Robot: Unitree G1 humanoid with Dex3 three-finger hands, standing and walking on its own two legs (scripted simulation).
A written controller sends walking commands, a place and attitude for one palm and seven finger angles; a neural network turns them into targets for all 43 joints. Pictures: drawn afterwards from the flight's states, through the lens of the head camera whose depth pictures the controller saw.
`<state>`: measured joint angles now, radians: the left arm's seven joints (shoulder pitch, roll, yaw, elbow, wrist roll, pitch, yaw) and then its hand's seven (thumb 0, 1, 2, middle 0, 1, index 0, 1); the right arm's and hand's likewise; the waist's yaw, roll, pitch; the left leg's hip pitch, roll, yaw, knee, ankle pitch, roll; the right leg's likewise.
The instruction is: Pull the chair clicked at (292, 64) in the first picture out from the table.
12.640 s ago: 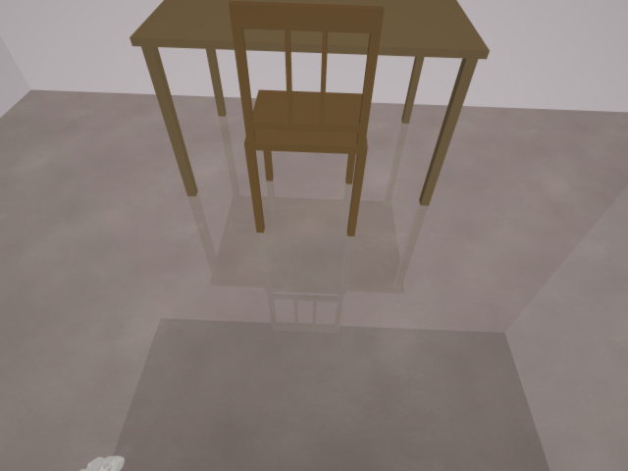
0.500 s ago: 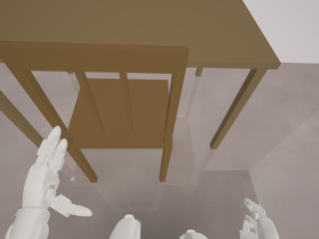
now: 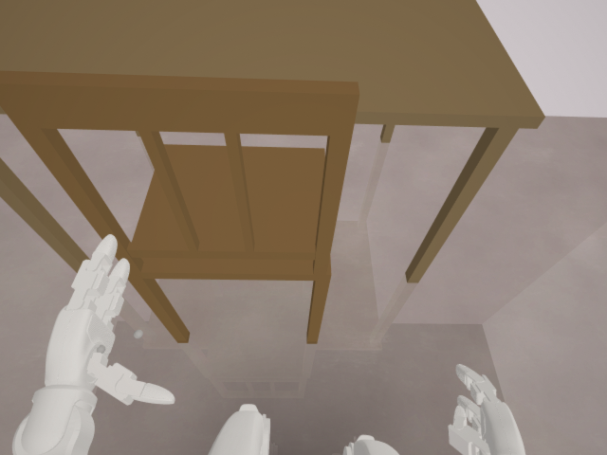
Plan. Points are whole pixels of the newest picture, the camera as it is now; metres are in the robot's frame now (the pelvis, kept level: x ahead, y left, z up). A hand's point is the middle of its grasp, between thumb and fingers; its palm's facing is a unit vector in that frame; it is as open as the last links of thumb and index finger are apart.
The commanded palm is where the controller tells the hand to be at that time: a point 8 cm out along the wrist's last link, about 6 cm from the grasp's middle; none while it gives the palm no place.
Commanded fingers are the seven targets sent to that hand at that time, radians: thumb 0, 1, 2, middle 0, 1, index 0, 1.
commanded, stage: aim the fingers beside a spindle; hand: left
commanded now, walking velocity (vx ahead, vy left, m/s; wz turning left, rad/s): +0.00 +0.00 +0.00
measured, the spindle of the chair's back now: (175, 198) +0.48 +0.23 +0.01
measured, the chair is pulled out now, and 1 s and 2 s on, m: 0.00 0.00 0.00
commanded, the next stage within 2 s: push the fingers through the gap in 1.82 s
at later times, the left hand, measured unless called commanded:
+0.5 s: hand (153, 311) +0.28 +0.21 +0.02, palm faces +0.05 -1.00 -0.04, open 16.9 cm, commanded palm +0.26 +0.26 +0.02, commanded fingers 0.00 -0.50 0.30 -0.06 -0.08 -0.06 -0.08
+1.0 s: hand (168, 296) +0.31 +0.20 +0.00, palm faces +0.04 -1.00 -0.03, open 16.9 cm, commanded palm +0.30 +0.25 +0.00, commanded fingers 0.00 -0.50 0.30 -0.06 -0.08 -0.06 -0.08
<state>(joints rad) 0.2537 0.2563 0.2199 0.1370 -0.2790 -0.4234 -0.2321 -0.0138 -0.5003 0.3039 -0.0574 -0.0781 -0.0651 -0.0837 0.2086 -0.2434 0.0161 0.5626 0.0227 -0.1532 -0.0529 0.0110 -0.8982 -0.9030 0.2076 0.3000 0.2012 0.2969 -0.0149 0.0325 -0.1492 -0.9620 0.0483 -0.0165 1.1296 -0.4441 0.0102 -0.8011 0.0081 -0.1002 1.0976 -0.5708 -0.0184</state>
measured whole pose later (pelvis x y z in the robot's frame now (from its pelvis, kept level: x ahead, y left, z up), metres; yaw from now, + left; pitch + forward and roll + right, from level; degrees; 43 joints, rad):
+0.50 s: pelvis +0.00 +0.01 -0.01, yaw -1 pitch +18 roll -3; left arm 0.12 0.26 0.22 0.23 -0.26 -0.45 -0.21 -0.01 -0.50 0.30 -0.06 -0.08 -0.06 -0.08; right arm 0.22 -0.25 0.01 0.59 0.01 -0.13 -0.04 0.01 -0.90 -0.90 0.21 0.30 0.20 0.30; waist -0.03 0.03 -0.15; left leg -1.04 0.05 0.00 1.18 -0.46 0.02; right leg -0.89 0.01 -0.09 1.15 -0.58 -0.01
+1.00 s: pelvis -0.01 +0.01 -0.02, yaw -2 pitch +20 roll -4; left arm -0.03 0.25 0.21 0.35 -0.22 -0.46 -0.17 -0.01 -0.50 0.30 -0.06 -0.08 -0.06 -0.08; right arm 0.20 -0.25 0.01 0.58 0.00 -0.09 -0.03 0.01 -0.90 -0.90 0.21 0.30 0.20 0.30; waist -0.04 0.03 -0.16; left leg -1.13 0.05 0.00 1.24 -0.47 0.03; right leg -0.97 0.01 -0.08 1.21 -0.59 0.00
